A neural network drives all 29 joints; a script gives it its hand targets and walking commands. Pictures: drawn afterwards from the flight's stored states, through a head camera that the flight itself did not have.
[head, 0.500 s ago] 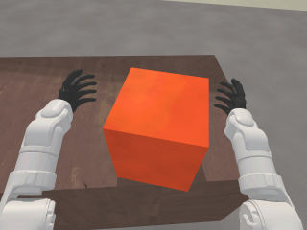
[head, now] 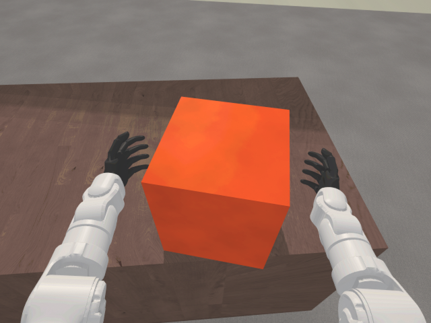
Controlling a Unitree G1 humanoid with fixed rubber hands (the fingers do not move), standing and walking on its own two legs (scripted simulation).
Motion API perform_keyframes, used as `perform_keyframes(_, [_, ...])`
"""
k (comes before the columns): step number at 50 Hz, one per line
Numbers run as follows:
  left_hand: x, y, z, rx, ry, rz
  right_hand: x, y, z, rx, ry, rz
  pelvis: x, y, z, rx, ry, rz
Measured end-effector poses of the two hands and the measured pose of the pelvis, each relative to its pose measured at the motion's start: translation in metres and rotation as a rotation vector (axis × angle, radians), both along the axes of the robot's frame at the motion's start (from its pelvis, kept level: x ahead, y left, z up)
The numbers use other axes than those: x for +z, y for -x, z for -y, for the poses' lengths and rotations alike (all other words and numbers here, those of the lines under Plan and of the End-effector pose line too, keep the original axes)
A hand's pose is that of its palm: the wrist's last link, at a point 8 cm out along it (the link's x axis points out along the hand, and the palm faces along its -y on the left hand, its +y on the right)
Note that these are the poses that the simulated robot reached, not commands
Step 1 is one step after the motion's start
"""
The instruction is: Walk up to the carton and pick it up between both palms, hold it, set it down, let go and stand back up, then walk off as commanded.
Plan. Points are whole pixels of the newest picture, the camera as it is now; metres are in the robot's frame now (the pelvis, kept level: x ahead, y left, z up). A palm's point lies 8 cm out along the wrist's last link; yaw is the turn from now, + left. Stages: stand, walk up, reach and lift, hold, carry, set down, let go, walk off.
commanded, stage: reach and lift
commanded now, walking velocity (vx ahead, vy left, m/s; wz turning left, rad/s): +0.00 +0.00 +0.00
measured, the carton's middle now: (222, 184) +0.41 +0.00 +0.00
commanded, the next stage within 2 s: none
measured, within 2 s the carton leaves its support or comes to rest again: neither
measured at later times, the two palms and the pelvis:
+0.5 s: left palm (141, 187) +0.40 +0.17 +0.02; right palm (325, 195) +0.37 -0.21 +0.01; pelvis +0.01 -0.03 -0.01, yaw +0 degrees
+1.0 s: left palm (144, 192) +0.39 +0.17 +0.01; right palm (303, 195) +0.37 -0.16 +0.02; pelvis +0.00 -0.02 -0.01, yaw +0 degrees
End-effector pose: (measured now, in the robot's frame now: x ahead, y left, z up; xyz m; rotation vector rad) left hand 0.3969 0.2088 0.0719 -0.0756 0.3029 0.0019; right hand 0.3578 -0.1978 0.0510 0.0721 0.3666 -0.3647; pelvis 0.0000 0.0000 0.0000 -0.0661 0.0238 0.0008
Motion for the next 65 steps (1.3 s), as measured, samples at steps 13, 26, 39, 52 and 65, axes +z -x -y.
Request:
perform_keyframes(13, [-0.051,0.008,0.018,0.056,0.0,-0.028,-0.032,0.0,0.022,-0.009,0.024,-0.015,-0.004,-0.004,0.022,-0.003,-0.029,-0.064])
perform_keyframes(26, [-0.05,-0.001,0.036,0.026,-0.016,-0.009,-0.04,-0.01,0.012,0.055,0.04,0.032,-0.006,-0.009,0.03,-0.005,-0.04,-0.099])
perform_keyframes(39, [-0.057,0.005,0.039,0.022,0.027,-0.031,-0.035,-0.007,-0.023,0.072,0.015,0.033,-0.007,-0.005,0.026,-0.005,-0.035,-0.094])
perform_keyframes(52, [-0.058,0.008,0.042,0.024,0.036,-0.047,-0.03,-0.008,-0.035,0.032,-0.021,0.027,-0.008,0.0,0.02,-0.005,-0.028,-0.087])
perform_keyframes(65, [-0.057,0.008,0.044,0.019,0.026,-0.036,-0.029,-0.01,-0.034,0.029,-0.011,0.025,-0.008,0.0,0.02,-0.005,-0.028,-0.087])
